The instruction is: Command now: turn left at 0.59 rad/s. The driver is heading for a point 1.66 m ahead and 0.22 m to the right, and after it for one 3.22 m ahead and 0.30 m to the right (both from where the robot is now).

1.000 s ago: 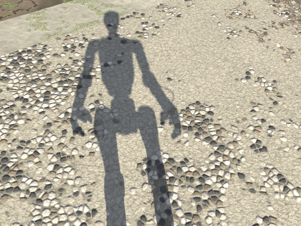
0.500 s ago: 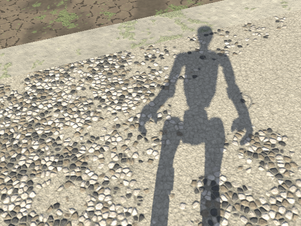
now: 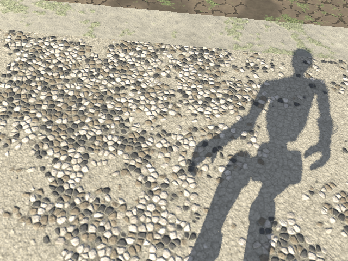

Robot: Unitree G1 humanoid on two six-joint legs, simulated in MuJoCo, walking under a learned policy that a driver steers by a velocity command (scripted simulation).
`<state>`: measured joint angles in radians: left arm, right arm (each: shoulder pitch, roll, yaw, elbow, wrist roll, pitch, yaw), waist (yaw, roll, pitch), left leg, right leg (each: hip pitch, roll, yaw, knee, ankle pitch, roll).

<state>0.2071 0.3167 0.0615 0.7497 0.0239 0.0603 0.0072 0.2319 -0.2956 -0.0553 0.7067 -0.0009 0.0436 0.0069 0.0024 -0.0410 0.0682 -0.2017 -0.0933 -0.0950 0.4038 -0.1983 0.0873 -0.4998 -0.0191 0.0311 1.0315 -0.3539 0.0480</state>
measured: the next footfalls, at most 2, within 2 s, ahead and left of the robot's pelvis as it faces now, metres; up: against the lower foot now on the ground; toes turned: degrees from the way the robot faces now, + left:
right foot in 0.32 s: +0.06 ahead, -0.12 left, +0.00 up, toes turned +12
left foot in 0.62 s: -0.02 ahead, +0.07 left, +0.00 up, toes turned +5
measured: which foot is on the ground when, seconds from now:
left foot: down 0.00-0.32, up 0.34-0.60, down 0.62-0.98, up 1.00-1.00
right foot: up 0.00-0.30, down 0.32-0.66, up 0.68-0.94, down 0.96-1.00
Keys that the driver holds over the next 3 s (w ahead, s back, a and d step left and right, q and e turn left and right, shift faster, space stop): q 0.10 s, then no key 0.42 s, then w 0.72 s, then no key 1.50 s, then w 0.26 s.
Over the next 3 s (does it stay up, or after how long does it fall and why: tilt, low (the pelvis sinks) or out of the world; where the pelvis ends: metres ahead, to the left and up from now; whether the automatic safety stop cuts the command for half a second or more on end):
stays up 0.49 0.00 -0.01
